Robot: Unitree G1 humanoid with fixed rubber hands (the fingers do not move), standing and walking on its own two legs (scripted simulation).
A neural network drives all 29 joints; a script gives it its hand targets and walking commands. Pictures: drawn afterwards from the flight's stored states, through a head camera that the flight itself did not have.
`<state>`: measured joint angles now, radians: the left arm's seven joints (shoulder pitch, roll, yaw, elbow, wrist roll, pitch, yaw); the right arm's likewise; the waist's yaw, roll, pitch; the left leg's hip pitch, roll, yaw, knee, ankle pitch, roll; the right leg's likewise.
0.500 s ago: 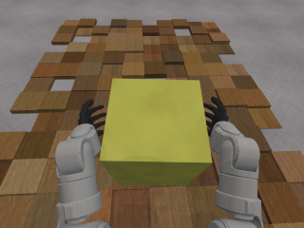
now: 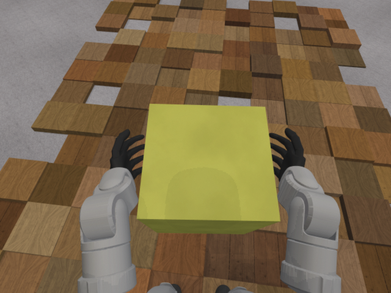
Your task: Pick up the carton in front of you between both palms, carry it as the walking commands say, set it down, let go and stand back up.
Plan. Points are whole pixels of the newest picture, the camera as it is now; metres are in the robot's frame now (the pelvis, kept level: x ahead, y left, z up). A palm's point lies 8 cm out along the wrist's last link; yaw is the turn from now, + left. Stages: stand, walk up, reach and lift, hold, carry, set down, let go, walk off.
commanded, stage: carry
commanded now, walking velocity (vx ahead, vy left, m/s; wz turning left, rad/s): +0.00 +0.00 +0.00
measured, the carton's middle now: (203, 178) +0.35 +0.01 +0.00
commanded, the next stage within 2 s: none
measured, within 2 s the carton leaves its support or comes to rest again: neither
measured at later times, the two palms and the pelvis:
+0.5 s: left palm (123, 127) +0.40 +0.17 +0.11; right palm (289, 134) +0.40 -0.14 +0.11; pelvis +0.08 +0.02 -0.01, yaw +0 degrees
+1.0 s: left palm (124, 135) +0.38 +0.16 +0.11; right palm (295, 142) +0.38 -0.15 +0.11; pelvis +0.06 +0.01 +0.00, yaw +0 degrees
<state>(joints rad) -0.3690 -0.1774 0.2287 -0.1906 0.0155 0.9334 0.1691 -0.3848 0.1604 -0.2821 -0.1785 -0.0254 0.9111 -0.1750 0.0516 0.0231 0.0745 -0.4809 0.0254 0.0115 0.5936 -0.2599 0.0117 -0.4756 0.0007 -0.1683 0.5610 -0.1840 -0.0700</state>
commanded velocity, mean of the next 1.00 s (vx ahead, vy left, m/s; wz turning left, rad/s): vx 0.00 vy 0.00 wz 0.00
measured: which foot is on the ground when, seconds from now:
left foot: up 0.00-0.02, down 0.04-1.00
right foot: down 0.00-1.00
